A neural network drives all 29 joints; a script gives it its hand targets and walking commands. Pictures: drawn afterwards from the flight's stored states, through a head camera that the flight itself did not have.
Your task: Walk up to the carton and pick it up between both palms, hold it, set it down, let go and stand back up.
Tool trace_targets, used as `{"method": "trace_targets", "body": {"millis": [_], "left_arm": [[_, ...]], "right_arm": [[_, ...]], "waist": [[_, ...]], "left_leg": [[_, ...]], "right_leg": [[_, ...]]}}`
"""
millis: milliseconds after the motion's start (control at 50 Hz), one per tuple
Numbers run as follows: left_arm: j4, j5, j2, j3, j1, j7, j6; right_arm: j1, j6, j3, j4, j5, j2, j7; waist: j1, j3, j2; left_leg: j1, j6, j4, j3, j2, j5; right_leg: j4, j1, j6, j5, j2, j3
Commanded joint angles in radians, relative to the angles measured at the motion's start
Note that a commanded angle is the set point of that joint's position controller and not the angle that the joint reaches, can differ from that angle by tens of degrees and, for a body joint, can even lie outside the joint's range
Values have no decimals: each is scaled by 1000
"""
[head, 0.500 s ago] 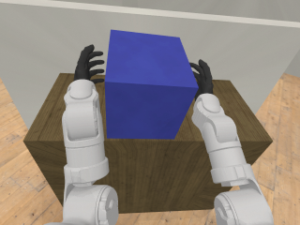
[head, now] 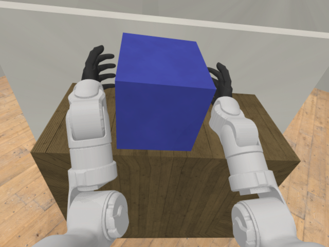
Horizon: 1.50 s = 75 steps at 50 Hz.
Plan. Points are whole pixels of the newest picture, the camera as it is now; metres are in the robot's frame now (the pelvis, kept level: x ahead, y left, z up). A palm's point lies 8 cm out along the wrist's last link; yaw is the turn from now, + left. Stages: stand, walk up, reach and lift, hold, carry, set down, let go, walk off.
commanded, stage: hold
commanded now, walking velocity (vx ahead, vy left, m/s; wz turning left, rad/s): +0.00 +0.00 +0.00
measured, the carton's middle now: (157, 93) +0.44 +0.01 +0.20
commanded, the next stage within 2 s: none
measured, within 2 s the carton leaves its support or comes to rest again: neither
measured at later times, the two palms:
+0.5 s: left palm (89, 84) +0.36 +0.16 +0.26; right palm (218, 98) +0.36 -0.12 +0.24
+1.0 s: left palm (91, 85) +0.36 +0.15 +0.26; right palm (219, 99) +0.36 -0.12 +0.23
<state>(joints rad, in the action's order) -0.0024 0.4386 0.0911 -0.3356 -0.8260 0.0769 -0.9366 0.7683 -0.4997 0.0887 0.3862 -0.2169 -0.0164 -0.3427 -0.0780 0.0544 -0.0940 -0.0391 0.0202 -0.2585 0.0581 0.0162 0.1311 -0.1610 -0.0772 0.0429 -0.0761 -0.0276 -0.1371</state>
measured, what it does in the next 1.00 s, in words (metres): stands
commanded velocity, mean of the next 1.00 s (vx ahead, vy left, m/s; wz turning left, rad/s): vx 0.00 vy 0.00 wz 0.00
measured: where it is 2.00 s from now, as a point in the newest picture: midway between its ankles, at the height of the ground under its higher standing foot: outside the picture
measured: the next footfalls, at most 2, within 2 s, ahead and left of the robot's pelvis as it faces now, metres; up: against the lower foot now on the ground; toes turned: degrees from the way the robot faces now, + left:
none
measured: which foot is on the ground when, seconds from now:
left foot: down 0.00-1.00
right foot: down 0.00-1.00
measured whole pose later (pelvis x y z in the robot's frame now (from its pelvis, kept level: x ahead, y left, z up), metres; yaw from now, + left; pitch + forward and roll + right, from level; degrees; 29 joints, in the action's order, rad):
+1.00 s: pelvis +0.00 +0.00 +0.00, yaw +0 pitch -10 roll -1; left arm 0.05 0.44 0.10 -0.32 -0.80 0.07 -0.95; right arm 0.76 -0.50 0.08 0.37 -0.23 -0.01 -0.34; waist -0.08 0.06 -0.10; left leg -0.05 0.02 -0.26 0.05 0.01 0.14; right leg -0.16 -0.09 0.04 -0.08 -0.02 -0.13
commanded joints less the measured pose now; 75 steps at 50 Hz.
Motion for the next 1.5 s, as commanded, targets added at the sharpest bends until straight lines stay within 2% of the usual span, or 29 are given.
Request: {"method": "trace_targets", "body": {"millis": [0,320,580,1480], "left_arm": [[45,-168,327,342,-451,147,30],[61,-170,337,365,-441,147,15],[76,-165,347,370,-427,142,15],[70,-167,339,365,-432,141,15]], "right_arm": [[656,41,-247,-215,-79,-280,72],[652,33,-232,-224,-80,-261,68],[651,37,-236,-226,-84,-247,76],[652,40,-237,-226,-80,-258,73]], "waist": [[-2,-321,82],[-18,-311,108],[-12,-307,106],[-10,-308,99]], "left_leg": [[59,-9,31,-83,-43,-138],[67,4,31,-84,-43,-152],[62,11,35,-87,-41,-180],[58,4,32,-89,-42,-162]], "right_leg": [[-20,-186,-73,114,8,4],[-26,-192,-66,95,-2,1],[-27,-204,-56,93,-11,4],[-24,-197,-63,94,-4,3]]}}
